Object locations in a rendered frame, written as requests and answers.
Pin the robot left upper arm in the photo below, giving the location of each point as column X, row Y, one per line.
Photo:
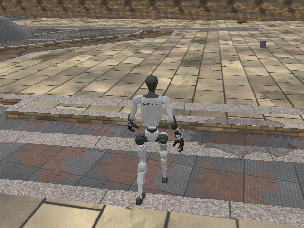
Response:
column 134, row 107

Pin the robot right upper arm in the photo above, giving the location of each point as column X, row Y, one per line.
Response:
column 168, row 107

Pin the robot right shin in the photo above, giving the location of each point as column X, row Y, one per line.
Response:
column 164, row 165

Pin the humanoid robot torso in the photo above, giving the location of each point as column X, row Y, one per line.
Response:
column 151, row 109

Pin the robot left forearm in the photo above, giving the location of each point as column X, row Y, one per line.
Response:
column 130, row 122

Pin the left robot hand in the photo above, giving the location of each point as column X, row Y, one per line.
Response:
column 130, row 127

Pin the right robot hand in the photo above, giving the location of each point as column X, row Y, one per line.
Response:
column 181, row 141

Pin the robot right forearm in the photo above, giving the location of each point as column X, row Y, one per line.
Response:
column 175, row 129

